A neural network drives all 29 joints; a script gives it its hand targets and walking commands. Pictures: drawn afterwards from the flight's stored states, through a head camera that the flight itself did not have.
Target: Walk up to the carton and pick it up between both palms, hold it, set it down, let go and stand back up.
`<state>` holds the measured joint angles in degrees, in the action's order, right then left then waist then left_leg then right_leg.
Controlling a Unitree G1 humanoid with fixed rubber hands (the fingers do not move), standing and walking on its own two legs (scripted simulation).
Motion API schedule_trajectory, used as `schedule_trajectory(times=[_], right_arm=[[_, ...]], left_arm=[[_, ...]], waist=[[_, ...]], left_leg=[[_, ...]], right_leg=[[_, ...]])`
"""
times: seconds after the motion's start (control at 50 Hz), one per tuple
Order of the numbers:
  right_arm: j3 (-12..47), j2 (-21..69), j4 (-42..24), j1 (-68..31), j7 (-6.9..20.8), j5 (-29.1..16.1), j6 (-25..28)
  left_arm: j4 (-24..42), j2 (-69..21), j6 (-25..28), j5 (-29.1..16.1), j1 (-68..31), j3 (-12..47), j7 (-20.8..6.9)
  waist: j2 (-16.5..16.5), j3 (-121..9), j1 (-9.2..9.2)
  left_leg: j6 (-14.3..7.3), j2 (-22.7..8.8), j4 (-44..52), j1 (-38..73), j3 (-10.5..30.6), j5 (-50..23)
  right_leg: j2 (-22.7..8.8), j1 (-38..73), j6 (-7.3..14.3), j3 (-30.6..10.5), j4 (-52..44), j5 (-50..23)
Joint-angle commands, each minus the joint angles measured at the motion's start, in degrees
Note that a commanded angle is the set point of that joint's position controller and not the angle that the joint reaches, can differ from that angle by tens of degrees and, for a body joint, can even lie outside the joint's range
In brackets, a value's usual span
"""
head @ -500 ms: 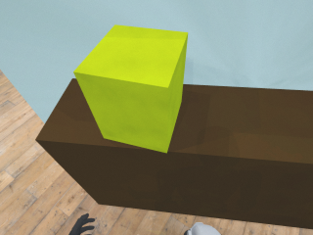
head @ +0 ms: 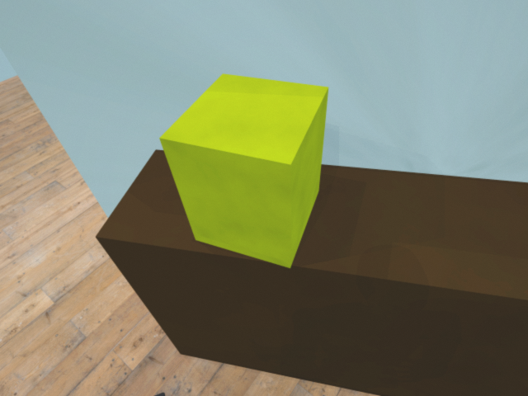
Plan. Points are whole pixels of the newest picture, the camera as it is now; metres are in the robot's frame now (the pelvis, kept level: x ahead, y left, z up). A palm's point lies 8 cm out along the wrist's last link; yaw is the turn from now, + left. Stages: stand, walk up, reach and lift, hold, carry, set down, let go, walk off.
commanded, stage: walk up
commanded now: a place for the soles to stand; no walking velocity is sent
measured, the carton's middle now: (256, 170) +0.49 +0.02 +0.08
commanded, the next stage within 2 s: none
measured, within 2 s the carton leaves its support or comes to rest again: neither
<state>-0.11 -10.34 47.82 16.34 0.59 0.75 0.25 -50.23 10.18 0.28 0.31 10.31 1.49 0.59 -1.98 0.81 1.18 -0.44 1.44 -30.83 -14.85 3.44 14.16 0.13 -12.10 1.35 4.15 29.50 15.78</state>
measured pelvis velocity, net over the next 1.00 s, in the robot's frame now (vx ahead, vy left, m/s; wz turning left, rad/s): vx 0.04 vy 0.16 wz -0.09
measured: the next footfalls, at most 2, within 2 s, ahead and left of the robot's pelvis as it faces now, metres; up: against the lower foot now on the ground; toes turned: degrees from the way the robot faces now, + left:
left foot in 0.92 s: +0.15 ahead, +0.26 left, +0.00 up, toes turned -23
right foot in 1.46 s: +0.01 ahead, +0.03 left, +0.00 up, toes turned -27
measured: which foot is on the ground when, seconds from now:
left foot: down 0.00-0.58, up 0.60-0.90, down 0.92-1.00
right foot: down 0.00-0.92, up 0.94-1.00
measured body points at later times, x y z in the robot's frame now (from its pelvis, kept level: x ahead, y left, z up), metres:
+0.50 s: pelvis +0.02 +0.01 +0.00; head +0.03 +0.02 +0.45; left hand +0.06 +0.27 -0.15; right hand +0.06 -0.24 -0.14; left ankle +0.03 +0.12 -0.73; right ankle +0.00 -0.10 -0.73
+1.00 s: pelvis +0.04 +0.16 -0.03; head +0.10 +0.18 +0.42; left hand +0.10 +0.45 -0.16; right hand +0.18 -0.09 -0.14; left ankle +0.12 +0.30 -0.74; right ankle +0.00 -0.05 -0.70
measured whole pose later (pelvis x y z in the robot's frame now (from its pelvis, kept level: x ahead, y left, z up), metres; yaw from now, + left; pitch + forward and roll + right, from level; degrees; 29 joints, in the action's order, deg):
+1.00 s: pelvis +0.04 +0.16 -0.03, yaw -5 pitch -2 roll -1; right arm -0.6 -12.8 45.5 4.0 1.8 1.3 -2.5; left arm -46.3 17.8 0.2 2.3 17.5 -3.9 3.1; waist 1.0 9.7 -2.9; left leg 2.4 -5.9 -43.5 -24.2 -1.7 17.2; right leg -4.9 -21.0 -2.6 -8.0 55.3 33.6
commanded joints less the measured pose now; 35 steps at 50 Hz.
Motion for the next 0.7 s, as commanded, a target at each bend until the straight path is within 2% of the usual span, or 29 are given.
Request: schedule_trajectory(times=[0.0,0.02,0.04,0.06,0.1,0.12,0.14,0.2,0.24,0.26,0.28,0.32,0.34,0.38,0.4,0.42,0.44,0.46,0.48,0.5,0.52,0.54,0.56,0.58,0.6,0.62,0.64,0.66,0.68], right_arm=[[-1.2,-8.0,1.4,3.9,-0.4,0.0,1.3],[-1.0,-8.4,1.4,4.2,-0.5,-0.1,1.3],[-1.0,-7.8,2.5,4.3,-0.5,0.0,1.3],[-0.9,-7.2,2.4,4.1,-0.5,0.1,1.3],[-0.6,-8.3,4.1,4.3,-0.6,-0.3,1.7],[-0.7,-8.2,4.1,3.9,-0.7,-0.1,1.8],[-0.6,-9.1,4.3,3.8,-0.7,0.1,1.9],[-0.3,-8.8,5.4,3.5,-0.8,-0.5,2.1],[-0.4,-9.2,5.9,4.4,-1.0,-0.8,1.8],[-0.1,-9.6,6.2,4.7,-1.1,-1.0,1.6],[0.0,-9.5,6.1,4.0,-1.1,-1.0,1.5],[0.0,-10.3,6.8,3.9,-1.2,-0.8,1.3],[0.1,-10.0,6.6,3.5,-1.2,-1.1,1.2],[-0.2,-10.5,7.7,5.2,-1.4,-1.1,1.2],[0.1,-10.5,7.8,4.7,-1.5,-0.9,1.2],[0.0,-10.9,7.5,3.9,-1.6,-0.9,1.2],[-0.2,-10.9,7.8,3.6,-1.7,-0.8,1.2],[-0.3,-11.1,7.5,3.9,-1.8,-0.9,1.3],[-0.2,-11.1,8.0,3.6,-1.8,-1.1,1.4],[-0.1,-10.6,8.3,3.8,-1.7,-0.9,1.4],[-2.3,-15.8,3.6,-3.3,-0.6,3.4,0.0],[-1.7,-13.6,1.5,-7.3,-0.2,4.6,-1.0],[-1.7,-12.6,0.4,-7.9,0.0,5.3,-1.7],[-1.0,-10.3,-0.3,-6.4,0.2,5.2,-2.2],[-1.2,-9.7,-1.2,-6.6,0.2,4.9,-2.6],[-0.9,-9.7,-2.0,-8.3,0.3,4.6,-2.7],[-1.1,-9.2,-3.0,-8.4,0.6,4.5,-3.0],[-0.9,-10.0,-3.8,-8.7,0.7,4.8,-3.3],[-1.3,-10.0,-4.9,-9.3,1.3,4.5,-3.5]], left_arm=[[2.2,8.7,1.4,0.2,-1.1,-2.3,0.1],[1.9,9.4,1.3,0.0,-0.7,-2.3,0.1],[1.1,8.8,1.2,0.2,-0.4,-2.3,0.2],[1.2,9.3,1.0,0.0,-0.4,-2.6,0.3],[0.6,8.9,1.1,-0.1,-0.6,-2.2,0.2],[0.1,8.3,1.1,0.3,-0.5,-2.3,0.2],[0.0,8.2,1.3,0.6,0.6,-1.9,0.3],[-1.5,8.7,1.5,0.4,0.7,-1.8,0.4],[-1.7,8.8,1.0,0.6,0.5,-1.5,0.6],[-1.5,9.2,0.8,0.6,0.0,-1.5,0.6],[-2.2,9.6,0.7,0.5,0.5,-1.5,0.6],[-3.0,9.6,0.6,0.8,1.0,-0.9,0.7],[-3.6,9.9,0.7,0.5,1.9,-0.9,0.8],[-3.6,11.3,0.7,0.5,1.5,-1.2,0.6],[-3.4,10.9,0.5,0.2,0.8,-1.1,0.6],[-3.5,10.9,0.4,0.5,0.6,-1.1,0.6],[-4.5,10.2,0.6,0.4,1.1,-0.8,0.5],[-4.3,10.3,0.6,0.9,1.6,-0.7,0.5],[-4.7,10.0,0.7,0.7,2.4,-0.5,0.7],[-5.4,10.3,0.8,0.5,3.0,-0.5,0.7],[-5.1,10.1,1.5,2.3,12.6,-2.3,2.3],[-7.1,14.3,1.6,2.2,16.3,-3.5,3.6],[-7.6,16.8,1.6,2.5,17.1,-4.3,4.5],[-7.0,16.8,1.7,2.7,16.3,-4.9,5.1],[-5.8,14.7,2.2,2.6,15.3,-4.9,5.6],[-5.3,13.6,2.6,2.9,14.8,-5.1,5.5],[-4.2,12.4,3.4,3.3,13.7,-5.5,5.6],[-3.3,11.8,3.7,3.1,12.5,-5.4,5.5],[-2.5,11.6,3.9,2.5,11.8,-5.5,5.4]], waist=[[7.1,1.6,-0.11],[3.1,1.6,0.02],[4.3,1.9,0.14],[3.5,2.9,0.16],[4.5,3.3,-0.49],[2.0,3.8,-0.42],[0.7,3.2,-1.05],[0.3,0.4,-1.64],[2.5,-0.6,-1.10],[1.1,-0.5,-0.77],[-1.6,-0.4,-1.44],[-0.8,2.1,-1.39],[0.5,1.9,-2.10],[-0.4,0.0,-0.42],[-0.9,1.5,-0.89],[0.1,1.0,-0.69],[-0.9,0.8,-0.78],[-1.3,0.7,-0.27],[-3.1,-0.8,-1.03],[-2.3,-2.6,-1.01],[-5.4,-0.9,-3.91],[-0.8,3.5,-5.32],[3.5,6.2,-5.67],[6.1,5.2,-5.01],[5.7,4.7,-4.05],[5.0,5.5,-3.93],[9.1,6.1,-2.44],[8.7,6.4,-1.71],[9.1,6.6,-1.62]], left_leg=[[-1.9,-3.6,5.5,-1.1,4.5,0.5],[-1.5,-3.3,5.1,-0.5,3.4,1.3],[-1.8,-3.4,5.6,-1.5,4.3,1.2],[-1.7,-3.4,5.8,-1.8,4.4,1.1],[-1.6,-4.1,7.1,-3.7,5.2,-0.4],[-1.6,-3.8,7.2,-3.3,5.6,-1.4],[-1.7,-4.6,6.7,-3.5,6.2,-5.6],[-2.3,-5.5,7.0,-3.7,7.5,-10.1],[-2.2,-5.2,6.9,-4.6,7.6,-8.3],[-1.9,-5.3,7.8,-4.0,7.9,-6.4],[-2.5,-5.1,8.2,-3.9,8.1,-4.8],[-2.6,-5.5,8.9,-6.9,10.0,-5.8],[-2.6,-4.9,8.4,-6.0,9.0,-6.1],[-2.2,-4.2,7.5,-4.4,8.7,-4.6],[-2.3,-4.3,7.8,-4.6,9.2,-5.3],[-2.4,-5.0,8.0,-3.2,10.1,-5.5],[-2.4,-5.2,8.1,-2.4,10.0,-7.2],[-2.2,-5.8,8.3,-2.3,11.2,-10.7],[-2.8,-5.4,7.6,-2.1,10.5,-12.6],[-2.7,-5.4,8.2,-0.4,11.2,-13.5],[-0.5,-2.7,-3.9,-6.3,2.0,-4.0],[1.3,-1.3,-9.2,-18.6,-1.1,6.5],[2.5,-3.6,-15.3,-26.4,-1.2,16.6],[2.7,-7.9,-18.2,-29.3,1.1,15.9],[3.2,-8.6,-22.0,-29.5,0.5,15.7],[3.4,-10.4,-22.5,-26.8,1.2,12.5],[3.6,-11.0,-22.9,-25.9,1.7,10.8],[3.5,-11.3,-24.0,-23.4,2.8,9.6],[3.7,-11.1,-25.8,-21.7,1.8,8.2]], right_leg=[[-9.8,-2.2,2.6,-11.5,-13.6,8.9],[-10.4,-3.1,3.0,-12.2,-13.8,11.1],[-9.9,-2.5,2.7,-10.6,-14.5,11.1],[-10.6,-3.3,2.7,-10.5,-14.6,12.1],[-8.6,-1.0,1.8,-8.4,-13.0,8.2],[-8.8,-0.9,2.5,-8.2,-12.3,6.5],[-8.6,1.5,2.1,-7.7,-11.9,1.9],[-7.3,5.2,1.8,-5.5,-9.6,-2.8],[-7.3,6.2,2.0,-4.7,-9.6,-1.0],[-7.4,5.6,1.8,-4.6,-8.9,-0.1],[-7.4,4.4,2.1,-4.4,-8.6,0.0],[-6.7,5.7,1.6,-3.2,-8.5,-1.9],[-6.9,4.7,1.5,-3.8,-9.4,-0.8],[-7.4,5.1,2.0,-4.0,-9.1,1.9],[-7.5,4.3,2.2,-4.2,-9.2,1.0],[-7.1,3.5,1.9,-3.1,-8.6,0.8],[-6.9,3.0,1.7,-3.5,-8.4,-0.6],[-6.6,3.6,1.2,-1.3,-7.5,-2.9],[-6.5,5.2,1.1,-1.8,-7.0,-4.4],[-6.6,6.8,1.3,-2.0,-7.0,-5.3],[-12.7,8.6,5.3,-11.8,-9.1,-2.5],[-20.6,12.6,10.1,-24.2,-13.2,-0.3],[-28.5,16.2,13.8,-29.4,-14.9,-3.6],[-30.3,18.7,14.5,-29.0,-14.6,-8.7],[-29.2,18.4,14.2,-26.7,-13.5,-14.1],[-26.4,14.4,13.0,-24.1,-13.1,-16.1],[-24.7,12.0,12.0,-22.9,-12.7,-19.3],[-23.4,8.9,11.0,-22.5,-12.6,-20.7],[-21.0,5.9,10.1,-18.7,-11.6,-23.7]])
